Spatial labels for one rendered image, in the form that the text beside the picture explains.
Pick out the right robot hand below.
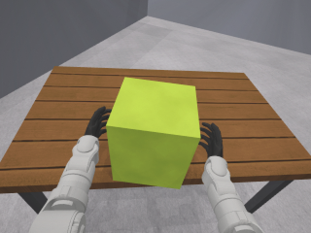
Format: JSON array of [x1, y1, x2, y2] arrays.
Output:
[[198, 122, 224, 158]]

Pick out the left robot upper arm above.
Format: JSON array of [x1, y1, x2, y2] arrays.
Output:
[[30, 210, 86, 233]]

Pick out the left robot hand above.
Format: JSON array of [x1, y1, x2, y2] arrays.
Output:
[[85, 106, 112, 139]]

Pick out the right robot forearm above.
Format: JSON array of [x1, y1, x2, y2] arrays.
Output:
[[201, 155, 264, 233]]

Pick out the left robot forearm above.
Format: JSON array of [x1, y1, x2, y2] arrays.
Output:
[[28, 135, 99, 233]]

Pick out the table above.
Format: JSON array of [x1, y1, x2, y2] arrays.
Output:
[[0, 66, 311, 214]]

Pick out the carton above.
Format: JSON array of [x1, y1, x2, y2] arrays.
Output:
[[106, 77, 201, 189]]

